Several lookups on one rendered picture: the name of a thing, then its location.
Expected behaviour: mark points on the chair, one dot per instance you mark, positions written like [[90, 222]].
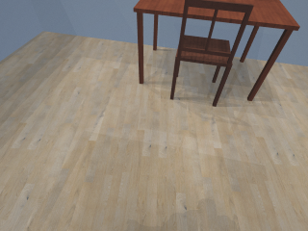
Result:
[[212, 51]]

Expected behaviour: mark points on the table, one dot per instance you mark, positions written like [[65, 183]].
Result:
[[265, 13]]

